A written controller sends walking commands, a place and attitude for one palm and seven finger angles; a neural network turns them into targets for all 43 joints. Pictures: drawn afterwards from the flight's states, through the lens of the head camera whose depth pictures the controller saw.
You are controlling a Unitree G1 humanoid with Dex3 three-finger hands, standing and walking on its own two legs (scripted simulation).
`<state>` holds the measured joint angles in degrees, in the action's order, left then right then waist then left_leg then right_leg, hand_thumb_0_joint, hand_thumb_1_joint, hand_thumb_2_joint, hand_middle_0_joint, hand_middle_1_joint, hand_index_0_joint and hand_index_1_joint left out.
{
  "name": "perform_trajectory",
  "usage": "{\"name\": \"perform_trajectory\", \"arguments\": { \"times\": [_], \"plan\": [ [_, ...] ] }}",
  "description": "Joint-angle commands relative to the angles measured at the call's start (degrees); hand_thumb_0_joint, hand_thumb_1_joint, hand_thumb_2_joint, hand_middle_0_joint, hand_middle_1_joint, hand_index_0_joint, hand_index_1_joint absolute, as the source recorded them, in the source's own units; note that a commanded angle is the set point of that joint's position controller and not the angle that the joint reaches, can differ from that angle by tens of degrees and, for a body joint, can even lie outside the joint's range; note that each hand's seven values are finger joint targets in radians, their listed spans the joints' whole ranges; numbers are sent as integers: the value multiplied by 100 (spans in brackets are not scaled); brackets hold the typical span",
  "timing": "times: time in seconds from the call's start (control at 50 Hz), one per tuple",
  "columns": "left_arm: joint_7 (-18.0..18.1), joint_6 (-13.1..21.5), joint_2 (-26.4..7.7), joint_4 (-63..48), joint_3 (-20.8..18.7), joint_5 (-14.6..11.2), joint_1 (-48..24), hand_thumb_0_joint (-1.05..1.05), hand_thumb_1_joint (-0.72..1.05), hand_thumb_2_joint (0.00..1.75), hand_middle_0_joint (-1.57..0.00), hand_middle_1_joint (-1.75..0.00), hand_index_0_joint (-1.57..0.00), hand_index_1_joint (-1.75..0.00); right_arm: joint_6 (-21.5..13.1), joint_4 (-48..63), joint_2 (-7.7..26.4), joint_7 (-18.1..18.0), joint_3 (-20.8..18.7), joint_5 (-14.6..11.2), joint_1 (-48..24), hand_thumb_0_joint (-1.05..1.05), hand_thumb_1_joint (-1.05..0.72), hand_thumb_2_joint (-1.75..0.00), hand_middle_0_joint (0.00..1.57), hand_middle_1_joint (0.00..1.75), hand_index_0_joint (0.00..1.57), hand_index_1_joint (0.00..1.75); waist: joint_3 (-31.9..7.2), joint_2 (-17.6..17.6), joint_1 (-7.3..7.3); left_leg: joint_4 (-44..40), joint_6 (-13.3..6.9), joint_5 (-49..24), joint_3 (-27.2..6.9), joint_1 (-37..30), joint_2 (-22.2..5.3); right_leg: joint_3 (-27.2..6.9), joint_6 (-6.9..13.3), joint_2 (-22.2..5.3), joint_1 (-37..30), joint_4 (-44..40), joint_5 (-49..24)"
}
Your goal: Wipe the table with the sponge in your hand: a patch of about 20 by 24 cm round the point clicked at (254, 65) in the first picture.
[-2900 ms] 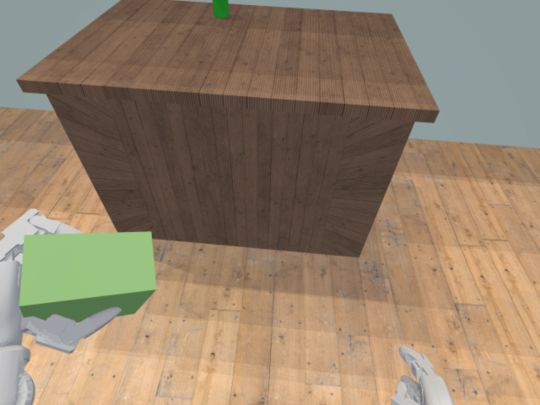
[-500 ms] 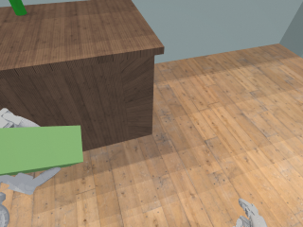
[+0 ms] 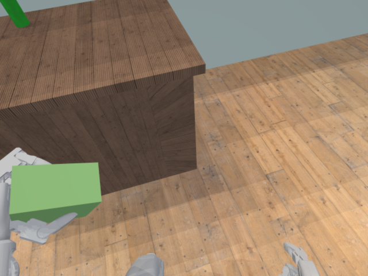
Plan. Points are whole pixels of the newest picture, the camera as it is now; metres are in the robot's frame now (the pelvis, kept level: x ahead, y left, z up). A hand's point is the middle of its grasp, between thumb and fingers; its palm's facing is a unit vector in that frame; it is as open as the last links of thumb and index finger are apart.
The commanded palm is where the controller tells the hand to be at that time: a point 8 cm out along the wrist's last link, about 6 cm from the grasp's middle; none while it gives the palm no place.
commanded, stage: take the last steps up to it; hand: left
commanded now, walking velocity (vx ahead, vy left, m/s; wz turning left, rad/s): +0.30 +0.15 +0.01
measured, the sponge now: (67, 194) +0.23 +0.21 +0.13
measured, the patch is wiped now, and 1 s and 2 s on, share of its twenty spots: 0.00 0.00 0.00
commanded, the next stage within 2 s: come to a stop and stand still in 1.36 s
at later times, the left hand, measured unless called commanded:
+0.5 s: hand (48, 132) +0.32 +0.26 +0.18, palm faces +0.38 -0.79 -0.48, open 10.4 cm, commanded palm +0.28 +0.31 +0.17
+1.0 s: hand (45, 96) +0.42 +0.31 +0.18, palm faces +0.40 -0.81 -0.44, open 10.4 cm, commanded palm +0.37 +0.35 +0.17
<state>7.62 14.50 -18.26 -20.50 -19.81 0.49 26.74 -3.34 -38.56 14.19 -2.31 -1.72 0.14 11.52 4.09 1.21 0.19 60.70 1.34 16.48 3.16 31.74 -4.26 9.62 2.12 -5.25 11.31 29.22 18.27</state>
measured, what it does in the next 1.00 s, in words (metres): walks ahead: left foot, then right foot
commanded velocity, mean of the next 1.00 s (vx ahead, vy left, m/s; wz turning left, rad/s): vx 0.25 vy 0.15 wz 0.02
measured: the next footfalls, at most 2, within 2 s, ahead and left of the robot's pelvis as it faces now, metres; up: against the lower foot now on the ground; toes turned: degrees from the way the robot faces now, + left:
left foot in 0.18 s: +0.17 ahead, +0.16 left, +0.00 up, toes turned +8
right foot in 0.52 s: +0.20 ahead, -0.06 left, +0.00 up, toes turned -11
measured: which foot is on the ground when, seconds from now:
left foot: up 0.00-0.16, down 0.18-0.54, up 0.56-0.94, down 0.96-1.00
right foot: down 0.00-0.18, up 0.20-0.50, down 0.52-0.96, up 0.98-1.00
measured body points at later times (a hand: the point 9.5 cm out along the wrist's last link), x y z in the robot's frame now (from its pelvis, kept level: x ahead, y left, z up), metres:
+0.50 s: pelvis +0.11 +0.04 -0.01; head +0.13 +0.01 +0.44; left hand +0.30 +0.30 +0.20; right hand +0.26 -0.16 -0.12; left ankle +0.13 +0.16 -0.74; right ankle +0.15 -0.06 -0.73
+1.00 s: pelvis +0.20 +0.07 -0.02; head +0.21 +0.08 +0.43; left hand +0.39 +0.35 +0.20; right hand +0.36 -0.20 -0.08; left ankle +0.25 +0.19 -0.74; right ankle +0.16 -0.05 -0.73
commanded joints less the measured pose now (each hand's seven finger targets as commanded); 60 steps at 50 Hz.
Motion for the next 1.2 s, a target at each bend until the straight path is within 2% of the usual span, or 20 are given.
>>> {"name": "perform_trajectory", "arguments": {
  "times": [0.0, 0.12, 0.14, 0.16, 0.18, 0.2, 0.26, 0.38, 0.46, 0.48, 0.52, 0.54, 0.62, 0.7, 0.84, 0.9, 0.94, 0.96, 1.08, 1.18],
  "plan": [
    [264, 549, -1439, -2156, -836, -77, -460, 0, 10, 130, -120, -160, -120, -160, -395, 1141, 184, 1, -145, 20, -499, 0, -90, -90, 20, 30, 20, 30, -958, -1091, 84, -1725, -97, -207, 558, -289, 43, -818, 465, -1248, -1107, -728, -3773],
    [403, 482, -1412, -2484, -1092, -144, -54, 0, 10, 130, -120, -160, -120, -160, -399, 1333, 244, -97, -302, -20, -199, 0, -90, -90, 20, 30, 20, 30, -1543, -295, -83, -3686, -204, -1061, 1010, -2417, 446, -582, 132, -786, -710, 841, -3307],
    [396, 534, -1377, -2472, -1096, -172, -95, 0, 10, 130, -120, -160, -120, -160, -388, 1330, 331, -122, -344, -44, -152, 0, -90, -90, 20, 30, 20, 30, -1759, 487, -155, -3719, -387, -1331, 491, -3317, 33, -402, -46, -488, 4, 1828, -2454],
    [382, 550, -1288, -2391, -1070, -213, -31, 0, 10, 130, -120, -160, -120, -160, -370, 1321, 467, -104, -393, -60, -172, 0, -90, -90, 20, 30, 20, 30, -1814, 1671, -112, -3645, -1047, -2488, -1187, -4135, -1221, -149, -272, 118, 1467, 3012, 579],
    [374, 542, -1285, -2082, -936, -178, 53, 0, 10, 130, -120, -160, -120, -160, -408, 1377, 447, -64, -356, -82, -131, 0, -90, -90, 20, 30, 20, 30, -1615, 1618, -79, -3877, -1472, -2873, -2288, -3935, -1814, -508, -222, 381, 2045, 4016, 2040],
    [326, 458, -1364, -1492, -988, -154, -13, 0, 10, 130, -120, -160, -120, -160, -416, 1235, 453, -45, -325, -75, -95, 0, -90, -90, 20, 30, 20, 30, -1212, 944, -145, -4161, -1597, -2099, -2293, -3308, -1907, -733, -194, 225, 2372, 4400, 1880],
    [207, 404, -1316, -1783, -941, -192, -355, 0, 10, 130, -120, -160, -120, -160, -425, 1056, 402, -54, -307, -119, -275, 0, -90, -90, 20, 30, 20, 30, -741, 950, -62, -4299, -1570, -836, -1423, -2357, -1507, -750, -346, -230, 2545, 4093, 1104],
    [184, 355, -1249, -2487, -738, -182, -313, 0, 10, 130, -120, -160, -120, -160, -697, 1074, 349, -62, -146, -75, -349, 0, -90, -90, 20, 30, 20, 30, -803, 1285, 8, -4527, -1147, -409, -348, -1519, -1009, -134, -419, -14, 1102, 2063, 350],
    [230, 209, -1251, -1667, -832, -160, -353, 0, 10, 130, -120, -160, -120, -160, -671, 926, 341, -163, -134, -49, -287, 0, -90, -90, 20, 30, 20, 30, -920, 597, 91, -3720, -866, 500, -224, -1173, -867, 110, -412, 194, -110, 464, 110],
    [239, 193, -1298, -1582, -844, -121, -537, 0, 10, 130, -120, -160, -120, -160, -634, 945, 325, -182, -142, -48, -298, 0, -90, -90, 20, 30, 20, 30, -955, 93, 88, -3098, -694, 939, 3, -850, -578, -199, -299, 45, -492, -44, 67],
    [242, 147, -1525, -1149, -974, -113, -672, 0, 10, 130, -120, -160, -120, -160, -556, 998, 181, -145, -121, -33, -456, 0, -90, -90, 20, 30, 20, 30, -745, -2245, 112, -45, -243, 1644, 252, 825, 441, -4152, 736, -2103, -936, -1602, 682],
    [231, 156, -1496, -1101, -972, -190, -953, 0, 10, 130, -120, -160, -120, -160, -583, 924, 316, -106, -134, 22, -523, 0, -90, -90, 20, 30, 20, 30, -603, -1746, 78, 813, -121, 1125, -468, 971, 228, -4357, 862, -2426, -623, -1801, 767],
    [106, 385, -1240, -1078, -744, -112, -720, 0, 10, 130, -120, -160, -120, -160, -404, 711, 253, -21, -84, -5, -417, 0, -90, -90, 20, 30, 20, 30, -686, -818, -54, 1115, 31, 93, -409, 862, -16, -1932, 536, -1510, -670, -1125, -1669],
    [147, 510, -1299, -1585, -714, -102, -585, 0, 10, 130, -120, -160, -120, -160, -354, 904, 296, 8, -129, 5, -483, 0, -90, -90, 20, 30, 20, 30, -792, -785, -72, -330, 20, -150, 0, 316, -79, -993, 438, -1325, -767, -944, -3192],
    [352, 394, -1439, -2384, -1107, -187, 81, 0, 10, 130, -120, -160, -120, -160, -344, 1356, 210, -9, -250, 10, -314, 0, -90, -90, 20, 30, 20, 30, -1236, -1038, 93, -2664, -94, -207, 574, -996, 190, -1161, 502, -1282, -966, -576, -2864],
    [373, 370, -1280, -2205, -984, -215, -83, 0, 10, 130, -120, -160, -120, -160, -307, 1336, 308, -108, -311, -43, -171, 0, -90, -90, 20, 30, 20, 30, -1232, -331, -67, -3682, -147, -758, 605, -2283, 204, -830, 178, -819, -285, 260, -1632],
    [340, 426, -1187, -2159, -866, -254, -315, 0, 10, 130, -120, -160, -120, -160, -307, 1363, 544, -124, -368, -100, -171, 0, -90, -90, 20, 30, 20, 30, -1211, 1634, -73, -4011, -901, -1717, -1470, -3383, -1300, -247, -265, 186, 1554, 2223, 1279],
    [330, 444, -1289, -1936, -869, -184, -348, 0, 10, 130, -120, -160, -120, -160, -344, 1421, 470, -87, -328, -117, -128, 0, -90, -90, 20, 30, 20, 30, -1120, 1400, -40, -4252, -1329, -2014, -2137, -3165, -1735, -447, -222, 385, 1940, 3203, 2086],
    [177, 375, -1123, -2411, -512, -154, -728, 0, 10, 130, -120, -160, -120, -160, -530, 1120, 398, -39, -216, -104, -312, 0, -90, -90, 20, 30, 20, 30, -727, 1221, 9, -4367, -1141, -719, -591, -1807, -994, -381, -367, 48, 1404, 2726, 654],
    [258, 222, -1393, -2495, -784, -167, -461, 0, 10, 130, -120, -160, -120, -160, -663, 1083, 381, -67, -78, -10, -332, 0, -90, -90, 20, 30, 20, 30, -926, 1141, -13, -4364, -992, -516, -600, -1713, -1034, -49, -398, 293, 603, 1273, 648]
  ]
}}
